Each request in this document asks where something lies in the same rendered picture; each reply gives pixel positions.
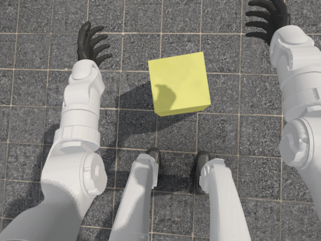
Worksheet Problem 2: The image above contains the right robot thigh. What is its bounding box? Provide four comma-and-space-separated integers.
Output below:
202, 164, 251, 241

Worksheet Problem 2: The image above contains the robot right shin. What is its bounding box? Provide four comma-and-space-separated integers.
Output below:
199, 159, 232, 188

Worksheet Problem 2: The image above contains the robot right hand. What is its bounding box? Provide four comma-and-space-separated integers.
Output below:
245, 0, 291, 46

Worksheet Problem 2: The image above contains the robot left hand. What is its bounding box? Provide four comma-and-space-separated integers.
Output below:
77, 21, 112, 67

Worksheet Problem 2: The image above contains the robot left upper arm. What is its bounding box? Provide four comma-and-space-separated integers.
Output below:
0, 151, 107, 241

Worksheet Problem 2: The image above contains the robot right forearm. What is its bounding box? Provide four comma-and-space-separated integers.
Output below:
269, 25, 321, 122

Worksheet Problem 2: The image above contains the robot right upper arm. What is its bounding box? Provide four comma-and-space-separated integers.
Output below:
279, 117, 321, 222

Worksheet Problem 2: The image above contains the robot left forearm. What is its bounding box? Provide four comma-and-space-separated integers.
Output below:
41, 59, 105, 194

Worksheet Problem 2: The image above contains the carton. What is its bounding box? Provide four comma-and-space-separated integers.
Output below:
148, 52, 211, 116

